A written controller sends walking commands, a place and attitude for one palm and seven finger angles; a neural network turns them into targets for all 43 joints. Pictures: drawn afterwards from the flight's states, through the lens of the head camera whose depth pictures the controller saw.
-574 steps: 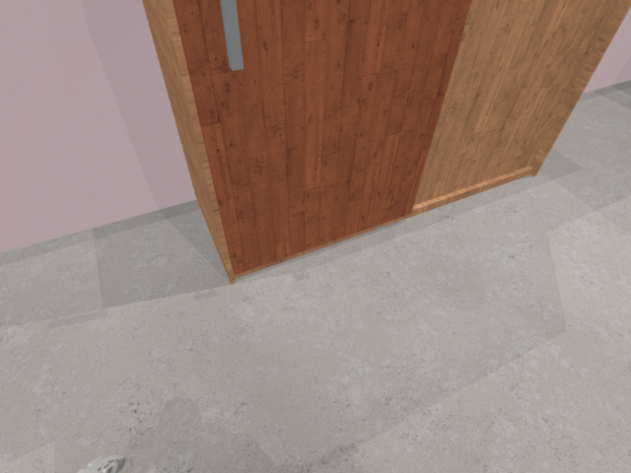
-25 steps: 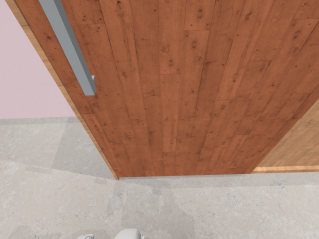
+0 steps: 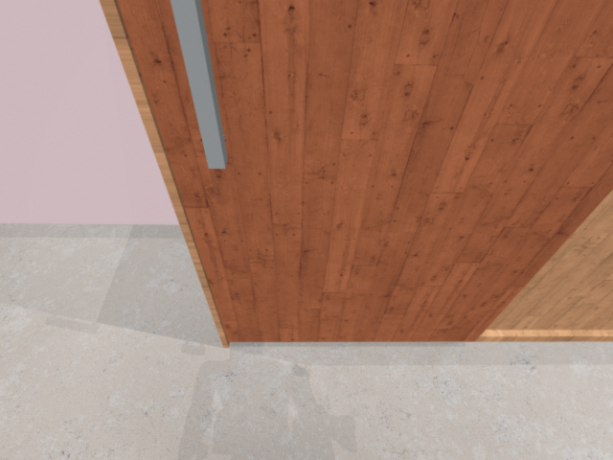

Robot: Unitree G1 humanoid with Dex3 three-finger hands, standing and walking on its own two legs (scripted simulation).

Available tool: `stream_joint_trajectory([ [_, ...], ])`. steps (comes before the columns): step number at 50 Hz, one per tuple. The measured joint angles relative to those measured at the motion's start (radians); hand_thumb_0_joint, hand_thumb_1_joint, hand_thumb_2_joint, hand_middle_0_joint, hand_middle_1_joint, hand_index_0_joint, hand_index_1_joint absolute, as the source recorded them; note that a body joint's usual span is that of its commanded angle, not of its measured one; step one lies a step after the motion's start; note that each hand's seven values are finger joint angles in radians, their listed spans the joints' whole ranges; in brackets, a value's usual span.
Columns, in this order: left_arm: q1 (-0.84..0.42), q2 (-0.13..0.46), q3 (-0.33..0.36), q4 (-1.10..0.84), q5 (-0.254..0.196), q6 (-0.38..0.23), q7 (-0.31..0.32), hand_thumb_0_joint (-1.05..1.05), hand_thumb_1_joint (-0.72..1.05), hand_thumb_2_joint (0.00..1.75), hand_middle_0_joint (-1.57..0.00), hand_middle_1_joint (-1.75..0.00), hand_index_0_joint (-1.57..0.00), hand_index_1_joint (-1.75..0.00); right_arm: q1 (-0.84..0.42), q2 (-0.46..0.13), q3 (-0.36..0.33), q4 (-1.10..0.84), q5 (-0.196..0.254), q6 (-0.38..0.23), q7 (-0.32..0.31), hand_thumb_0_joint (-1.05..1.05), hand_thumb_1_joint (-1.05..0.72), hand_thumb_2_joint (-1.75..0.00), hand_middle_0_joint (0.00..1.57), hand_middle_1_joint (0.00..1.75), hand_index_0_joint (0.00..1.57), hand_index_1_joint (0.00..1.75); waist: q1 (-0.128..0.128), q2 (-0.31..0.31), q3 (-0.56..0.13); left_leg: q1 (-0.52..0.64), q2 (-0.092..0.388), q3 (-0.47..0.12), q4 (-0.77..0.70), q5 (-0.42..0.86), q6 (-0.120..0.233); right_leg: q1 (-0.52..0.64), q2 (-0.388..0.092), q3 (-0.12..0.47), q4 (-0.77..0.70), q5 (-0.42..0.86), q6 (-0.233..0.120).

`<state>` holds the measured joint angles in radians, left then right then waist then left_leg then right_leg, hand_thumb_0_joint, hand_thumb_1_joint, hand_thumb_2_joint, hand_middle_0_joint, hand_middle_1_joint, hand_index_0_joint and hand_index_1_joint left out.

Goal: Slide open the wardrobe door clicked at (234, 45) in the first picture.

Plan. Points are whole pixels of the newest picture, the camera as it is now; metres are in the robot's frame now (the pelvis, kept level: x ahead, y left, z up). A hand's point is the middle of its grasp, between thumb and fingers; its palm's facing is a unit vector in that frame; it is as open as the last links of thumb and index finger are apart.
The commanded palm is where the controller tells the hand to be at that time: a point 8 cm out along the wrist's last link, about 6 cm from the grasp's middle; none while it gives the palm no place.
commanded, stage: come to a stop and stand still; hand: left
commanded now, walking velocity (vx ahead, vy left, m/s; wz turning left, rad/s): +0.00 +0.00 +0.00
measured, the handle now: (206, 82) +0.54 +0.19 +0.21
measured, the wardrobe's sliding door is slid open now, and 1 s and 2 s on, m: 0.00 0.00 0.00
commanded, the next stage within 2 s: look again from close up in 1.02 s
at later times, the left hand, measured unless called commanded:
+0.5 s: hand out of the picture -0.04 +0.14 -0.17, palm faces +0.02 -0.99 -0.16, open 7.3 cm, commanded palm none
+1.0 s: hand out of the picture +0.01 +0.19 -0.18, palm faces +0.00 -0.98 -0.21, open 7.3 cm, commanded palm none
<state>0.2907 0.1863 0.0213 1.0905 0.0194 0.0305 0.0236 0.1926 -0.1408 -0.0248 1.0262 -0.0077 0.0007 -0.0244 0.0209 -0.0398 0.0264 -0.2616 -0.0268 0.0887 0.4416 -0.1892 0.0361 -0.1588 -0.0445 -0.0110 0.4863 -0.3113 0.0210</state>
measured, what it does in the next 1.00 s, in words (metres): stands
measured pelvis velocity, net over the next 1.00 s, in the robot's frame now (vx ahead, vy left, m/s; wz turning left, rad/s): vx -0.01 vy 0.01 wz -0.01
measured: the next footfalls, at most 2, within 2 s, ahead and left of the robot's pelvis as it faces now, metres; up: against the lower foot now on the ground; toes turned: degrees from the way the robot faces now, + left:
none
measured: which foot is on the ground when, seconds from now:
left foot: down 0.00-1.00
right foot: down 0.00-1.00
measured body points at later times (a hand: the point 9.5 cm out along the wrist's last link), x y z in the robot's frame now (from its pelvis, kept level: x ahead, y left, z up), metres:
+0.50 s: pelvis -0.02 -0.02 +0.00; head -0.02 -0.01 +0.45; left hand -0.04 +0.19 -0.16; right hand -0.08 -0.22 -0.16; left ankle +0.03 +0.10 -0.74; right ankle -0.05 -0.12 -0.74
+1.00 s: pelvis -0.01 +0.01 +0.00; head +0.00 +0.01 +0.45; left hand +0.01 +0.24 -0.16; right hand +0.01 -0.22 -0.16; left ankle +0.03 +0.10 -0.74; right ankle -0.05 -0.12 -0.74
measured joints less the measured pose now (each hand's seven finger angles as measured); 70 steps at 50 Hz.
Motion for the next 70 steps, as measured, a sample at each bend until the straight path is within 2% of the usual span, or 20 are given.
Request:
stream_joint_trajectory([
  [2,-0.002,-0.026,-0.009,0.022,-0.001,-0.011,0.005,0.00,0.91,0.90,-0.20,-0.30,-0.20,-0.30,0.001,-0.016,-0.012,0.018,0.010,0.000,-0.005,-0.01,-0.93,-0.90,0.20,0.30,0.20,0.30,-0.009,0.041,0.007,0.002,0.019,-0.006,0.011,-0.002,-0.007,0.021,0.020,-0.006,-0.031,0.004,-0.020],
  [5,0.007,-0.048,-0.021,0.033,-0.004,-0.025,0.005,0.00,0.91,0.90,-0.20,-0.30,-0.20,-0.30,0.021,-0.033,-0.012,0.044,0.006,0.003,-0.001,-0.01,-0.93,-0.90,0.20,0.30,0.20,0.30,-0.021,0.065,-0.002,0.024,0.026,-0.012,-0.017,0.018,-0.014,0.038,0.028,-0.011,-0.048,0.010,-0.021],
  [16,0.000,-0.050,-0.028,0.037,-0.007,-0.028,0.011,0.01,0.92,0.90,-0.20,-0.30,-0.20,-0.30,0.119,0.001,0.013,0.123,-0.001,0.014,0.005,0.00,-0.91,-0.90,0.20,0.30,0.20,0.30,-0.036,0.030,-0.009,0.047,0.049,-0.022,-0.040,0.045,-0.033,0.058,0.053,-0.019,-0.065,0.032,-0.040],
  [28,0.022,-0.066,-0.026,0.047,-0.012,-0.031,0.011,0.00,0.91,0.90,-0.20,-0.30,-0.20,-0.30,0.159,0.034,0.016,0.144,-0.001,0.007,-0.002,0.00,-0.90,-0.90,0.20,0.30,0.20,0.30,-0.037,0.034,0.012,0.022,0.054,-0.026,-0.032,0.047,-0.033,0.041,0.058,-0.022,-0.070,0.041,-0.041],
  [31,0.039,-0.075,-0.037,0.032,0.000,-0.052,0.022,0.00,0.91,0.90,-0.20,-0.30,-0.20,-0.30,0.152,0.024,0.021,0.107,-0.005,0.006,0.011,0.00,-0.90,-0.90,0.20,0.30,0.20,0.30,-0.041,0.062,0.013,-0.034,0.071,-0.039,0.055,0.005,-0.032,0.019,0.075,-0.029,-0.053,0.036,-0.041],
  [34,0.045,-0.075,-0.040,0.023,0.001,-0.060,0.019,0.00,0.91,0.90,-0.20,-0.30,-0.20,-0.30,0.149,0.016,0.023,0.069,-0.011,-0.008,0.016,0.00,-0.90,-0.90,0.20,0.30,0.20,0.30,-0.052,0.072,0.006,-0.059,0.063,-0.044,0.104,-0.022,-0.020,-0.002,0.067,-0.034,-0.005,0.005,-0.036],
  [40,0.038,-0.058,-0.035,-0.003,0.002,-0.056,0.018,0.00,0.91,0.90,-0.20,-0.30,-0.20,-0.30,0.144,-0.002,0.029,0.046,-0.016,-0.011,0.007,0.02,-0.93,-0.90,0.20,0.30,0.20,0.30,-0.036,0.070,-0.031,-0.050,0.036,-0.029,0.120,-0.047,-0.002,-0.010,0.037,-0.023,0.043,-0.034,-0.020],
  [45,0.026,-0.034,-0.032,-0.026,0.003,-0.055,0.017,0.00,0.91,0.90,-0.20,-0.30,-0.20,-0.30,0.125,-0.019,0.029,0.036,-0.012,-0.016,0.009,0.02,-0.93,-0.90,0.20,0.30,0.20,0.30,-0.028,0.051,-0.035,-0.035,0.023,-0.013,0.095,-0.043,0.004,-0.009,0.022,-0.009,0.043,-0.038,-0.011],
  [56,0.000,0.014,-0.028,-0.037,0.003,-0.048,0.007,0.00,0.91,0.90,-0.20,-0.30,-0.20,-0.30,0.061,-0.040,0.030,0.030,-0.007,-0.028,0.012,0.01,-0.91,-0.90,0.20,0.30,0.20,0.30,-0.020,0.015,-0.013,-0.011,0.027,-0.002,0.059,-0.034,0.001,0.010,0.026,0.003,0.005,-0.024,-0.011],
  [70,-0.027,0.049,-0.031,-0.026,0.003,-0.045,-0.003,0.00,0.91,0.90,-0.20,-0.30,-0.20,-0.30,-0.005,-0.072,0.030,0.044,-0.005,-0.024,0.015,0.00,-0.90,-0.90,0.20,0.30,0.20,0.30,-0.013,0.008,0.000,0.010,0.032,-0.001,0.033,-0.026,-0.004,0.034,0.033,0.005,-0.031,-0.010,-0.014],
])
